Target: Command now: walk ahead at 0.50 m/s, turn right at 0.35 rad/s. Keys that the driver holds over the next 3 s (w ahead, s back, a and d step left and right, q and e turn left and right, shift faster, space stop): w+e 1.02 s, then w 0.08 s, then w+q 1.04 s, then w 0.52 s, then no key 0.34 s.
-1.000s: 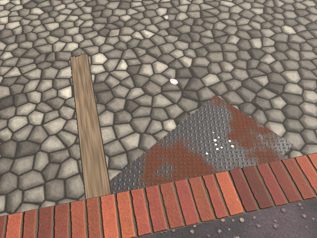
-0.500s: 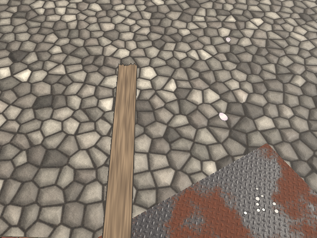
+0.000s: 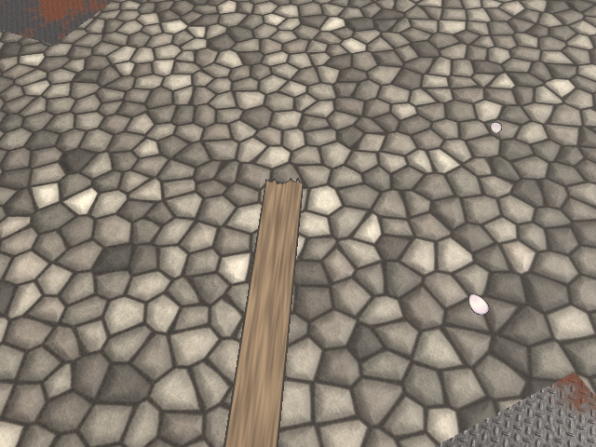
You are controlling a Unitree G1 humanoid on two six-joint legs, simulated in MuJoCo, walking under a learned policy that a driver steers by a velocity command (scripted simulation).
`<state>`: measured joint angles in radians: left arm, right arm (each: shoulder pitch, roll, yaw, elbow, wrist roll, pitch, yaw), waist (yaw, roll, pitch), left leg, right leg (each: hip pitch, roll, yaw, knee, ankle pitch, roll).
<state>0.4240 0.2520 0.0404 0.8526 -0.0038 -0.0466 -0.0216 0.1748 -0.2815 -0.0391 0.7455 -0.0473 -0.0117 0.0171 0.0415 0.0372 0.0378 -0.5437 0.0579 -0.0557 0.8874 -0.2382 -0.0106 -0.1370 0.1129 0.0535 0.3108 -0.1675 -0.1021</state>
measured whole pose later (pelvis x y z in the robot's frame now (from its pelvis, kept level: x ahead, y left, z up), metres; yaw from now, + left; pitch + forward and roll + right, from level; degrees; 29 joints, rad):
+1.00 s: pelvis +0.54 +0.03 -0.16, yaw -34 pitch +0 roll +0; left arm 0.01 0.26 0.03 0.75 0.03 -0.01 -0.03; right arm 0.41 -0.22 -0.03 0.91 -0.03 -0.04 0.00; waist -0.06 0.01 0.07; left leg -0.21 0.05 0.13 1.10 -0.48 0.00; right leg -0.40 0.10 -0.09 0.61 -0.22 -0.16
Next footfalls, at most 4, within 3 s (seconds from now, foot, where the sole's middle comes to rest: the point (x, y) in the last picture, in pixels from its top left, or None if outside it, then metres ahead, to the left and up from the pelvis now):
0.44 left None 0.44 0.19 -0.92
0.94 right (358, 420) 0.60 -0.06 -0.92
1.48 left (370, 303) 0.95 -0.10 -0.92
2.00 right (456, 246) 1.16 -0.37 -0.92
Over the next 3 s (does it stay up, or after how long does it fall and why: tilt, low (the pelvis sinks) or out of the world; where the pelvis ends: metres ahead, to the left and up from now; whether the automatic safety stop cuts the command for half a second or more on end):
stays up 1.49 -0.27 -0.15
